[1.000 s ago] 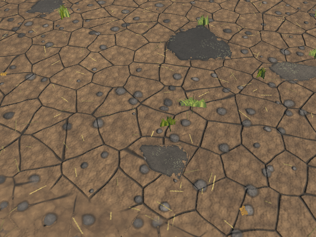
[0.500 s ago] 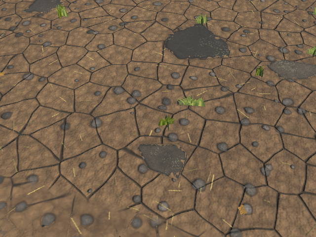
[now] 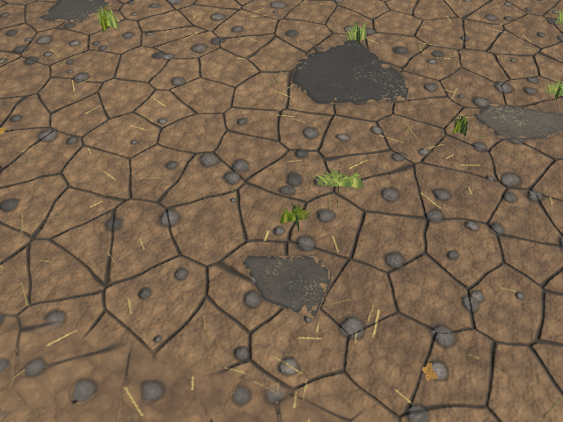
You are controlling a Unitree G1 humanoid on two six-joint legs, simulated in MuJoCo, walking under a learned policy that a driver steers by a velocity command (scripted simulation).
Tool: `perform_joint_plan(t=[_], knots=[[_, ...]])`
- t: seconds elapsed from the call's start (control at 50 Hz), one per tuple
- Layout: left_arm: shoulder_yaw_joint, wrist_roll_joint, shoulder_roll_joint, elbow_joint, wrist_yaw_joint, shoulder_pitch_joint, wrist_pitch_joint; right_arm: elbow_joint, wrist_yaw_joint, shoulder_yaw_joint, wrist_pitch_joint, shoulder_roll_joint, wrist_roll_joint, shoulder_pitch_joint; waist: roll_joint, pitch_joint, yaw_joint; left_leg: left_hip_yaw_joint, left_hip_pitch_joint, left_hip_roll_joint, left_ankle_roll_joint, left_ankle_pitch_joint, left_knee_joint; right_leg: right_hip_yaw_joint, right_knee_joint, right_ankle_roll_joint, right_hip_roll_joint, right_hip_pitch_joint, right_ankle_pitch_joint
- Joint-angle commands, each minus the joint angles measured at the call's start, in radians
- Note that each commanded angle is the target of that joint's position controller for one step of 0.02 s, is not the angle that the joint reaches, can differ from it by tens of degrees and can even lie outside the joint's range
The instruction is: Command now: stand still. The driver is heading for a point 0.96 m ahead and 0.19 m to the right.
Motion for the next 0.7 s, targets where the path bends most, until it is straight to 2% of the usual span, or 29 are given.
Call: perform_joint_plan(t=[0.02,0.08,0.1,0.12,0.16,0.2,0.24,0.26,0.28,0.3,0.32,0.34,0.36,0.38,0.4,0.42,0.44,0.46,0.48,0.5,0.52,0.54,0.62,0.66,0.7], knots=[[0.014,0.0,0.087,-0.013,0.002,0.069,-0.004,-0.015,-0.003,-0.014,-0.005,-0.087,0.0,0.065,0.002,0.025,0.0,-0.024,-0.038,0.028,0.023,0.125,-0.094,0.009,-0.079,-0.021,-0.012,-0.003,0.113],[0.014,0.0,0.085,-0.014,0.002,0.072,-0.004,-0.015,-0.003,-0.015,-0.005,-0.085,0.0,0.069,0.002,0.027,0.0,-0.023,-0.038,0.028,0.022,0.124,-0.093,0.009,-0.079,-0.022,-0.012,-0.003,0.112],[0.011,0.0,0.072,-0.003,0.003,0.092,-0.003,-0.004,-0.004,-0.012,-0.004,-0.074,0.0,0.09,0.004,0.001,0.0,-0.014,-0.028,0.019,0.024,0.023,-0.1,-0.003,-0.08,-0.024,-0.001,0.008,0.017],[0.014,-0.005,0.077,0.0,0.005,0.096,-0.002,-0.001,-0.006,-0.017,-0.002,-0.085,0.006,0.096,0.009,0.017,-0.002,-0.009,-0.046,0.006,0.037,-0.147,-0.095,-0.02,-0.061,-0.034,0.02,-0.012,-0.137],[0.022,-0.013,0.096,-0.018,0.007,0.08,-0.008,-0.016,-0.01,-0.029,-0.005,-0.114,0.016,0.095,0.023,0.095,-0.008,-0.053,-0.125,0.028,0.08,-0.451,-0.107,-0.01,-0.03,-0.067,0.023,-0.109,-0.407],[0.018,-0.02,0.074,-0.041,-0.001,0.055,-0.037,-0.02,-0.004,-0.036,-0.031,-0.127,0.027,0.133,0.06,0.136,-0.027,-0.169,-0.111,0.107,0.132,-0.515,-0.153,0.005,0.028,-0.082,0.006,-0.196,-0.384],[0.013,-0.022,0.037,-0.071,-0.018,0.012,-0.069,-0.008,0.005,-0.055,-0.052,-0.176,0.03,0.201,0.165,0.113,-0.049,-0.386,-0.012,0.248,0.211,-0.561,-0.26,-0.059,0.199,-0.071,0.031,-0.281,-0.216],[0.012,-0.025,0.036,-0.082,-0.027,-0.003,-0.081,-0.015,0.008,-0.061,-0.057,-0.188,0.029,0.192,0.184,0.122,-0.044,-0.486,-0.035,0.31,0.248,-0.552,-0.306,-0.045,0.264,-0.085,0.015,-0.28,-0.173],[0.015,-0.028,0.046,-0.087,-0.033,-0.002,-0.091,-0.032,0.009,-0.059,-0.061,-0.182,0.024,0.158,0.167,0.128,-0.025,-0.499,-0.066,0.325,0.253,-0.514,-0.318,-0.031,0.283,-0.103,0.0,-0.262,-0.185],[0.016,-0.032,0.042,-0.083,-0.038,0.024,-0.098,-0.051,0.012,-0.058,-0.064,-0.182,0.027,0.115,0.162,0.13,0.005,-0.457,-0.098,0.31,0.236,-0.476,-0.307,-0.033,0.225,-0.12,-0.005,-0.21,-0.21],[0.017,-0.036,0.035,-0.064,-0.039,0.087,-0.103,-0.074,0.015,-0.057,-0.063,-0.183,0.038,0.049,0.16,0.133,0.052,-0.371,-0.166,0.267,0.198,-0.422,-0.271,-0.046,0.074,-0.134,-0.001,-0.081,-0.181],[0.028,-0.033,0.052,-0.025,-0.037,0.173,-0.105,-0.096,0.016,-0.055,-0.059,-0.174,0.043,-0.003,0.125,0.122,0.093,-0.258,-0.253,0.188,0.15,-0.325,-0.199,-0.055,-0.039,-0.126,0.022,0.098,-0.1],[0.048,-0.023,0.103,0.013,-0.034,0.29,-0.102,-0.117,0.018,-0.048,-0.065,-0.147,0.039,-0.044,0.016,0.084,0.13,-0.131,-0.357,0.104,0.097,-0.16,0.007,0.067,-0.091,-0.129,-0.044,0.262,-0.068],[0.08,-0.023,0.218,0.036,-0.036,0.442,-0.103,-0.15,0.018,-0.036,-0.083,-0.091,0.035,-0.06,-0.265,0.018,0.165,0.049,-0.527,-0.018,0.032,-0.091,0.381,0.436,-0.263,-0.22,-0.254,0.423,-0.157],[0.072,-0.005,0.226,0.029,-0.048,0.453,-0.114,-0.165,0.018,-0.035,-0.104,-0.09,0.036,-0.055,-0.295,0.012,0.14,-0.018,-0.649,-0.031,0.038,-0.238,0.609,0.71,-0.33,-0.302,-0.388,0.421,-0.147],[0.05,-0.002,0.157,-0.001,-0.048,0.352,-0.123,-0.158,0.027,-0.039,-0.114,-0.108,0.043,-0.041,-0.148,0.073,0.08,-0.069,-0.713,0.035,0.059,-0.184,0.737,0.64,-0.308,-0.291,-0.387,0.387,-0.097],[0.038,-0.005,0.123,-0.026,-0.054,0.284,-0.125,-0.149,0.037,-0.038,-0.12,-0.108,0.043,-0.029,-0.09,0.08,0.054,-0.069,-0.722,0.071,0.075,-0.087,0.76,0.504,-0.306,-0.255,-0.336,0.363,-0.039],[0.033,-0.006,0.125,-0.042,-0.06,0.237,-0.121,-0.148,0.04,-0.045,-0.124,-0.115,0.035,-0.042,-0.049,0.08,0.036,-0.051,-0.719,0.1,0.082,-0.007,0.723,0.4,-0.318,-0.223,-0.294,0.348,0.038],[0.024,-0.005,0.106,-0.047,-0.063,0.226,-0.113,-0.154,0.043,-0.055,-0.124,-0.135,0.027,-0.067,-0.054,0.082,0.032,-0.032,-0.699,0.121,0.08,0.042,0.674,0.307,-0.321,-0.193,-0.261,0.336,0.179],[0.015,-0.001,0.079,-0.043,-0.061,0.244,-0.102,-0.156,0.049,-0.059,-0.12,-0.13,0.025,-0.078,-0.071,0.068,0.032,-0.01,-0.665,0.127,0.072,0.066,0.642,0.231,-0.323,-0.174,-0.226,0.322,0.273],[0.012,0.003,0.076,-0.039,-0.056,0.269,-0.094,-0.158,0.055,-0.056,-0.113,-0.108,0.025,-0.085,-0.085,0.057,0.034,0.012,-0.644,0.125,0.062,0.091,0.615,0.185,-0.325,-0.17,-0.207,0.311,0.339],[0.012,0.006,0.087,-0.039,-0.049,0.284,-0.088,-0.168,0.059,-0.051,-0.106,-0.089,0.023,-0.11,-0.084,0.058,0.036,0.029,-0.638,0.123,0.049,0.118,0.576,0.154,-0.333,-0.174,-0.197,0.295,0.377],[0.017,0.009,0.147,-0.07,-0.026,0.268,-0.084,-0.259,0.064,-0.026,-0.1,-0.054,0.022,-0.335,-0.075,0.114,0.067,0.082,-0.512,0.074,0.019,0.274,0.235,0.076,-0.399,-0.175,-0.162,0.147,0.364],[0.025,-0.001,0.169,-0.064,-0.023,0.298,-0.088,-0.283,0.072,-0.023,-0.099,-0.072,0.028,-0.391,-0.094,0.124,0.073,0.094,-0.454,0.055,0.026,0.311,0.146,0.068,-0.421,-0.183,-0.182,0.149,0.352],[0.031,-0.012,0.17,-0.057,-0.022,0.303,-0.09,-0.308,0.08,-0.024,-0.101,-0.093,0.033,-0.429,-0.096,0.138,0.062,0.076,-0.447,0.054,0.05,0.319,0.08,0.06,-0.409,-0.177,-0.212,0.212,0.392]])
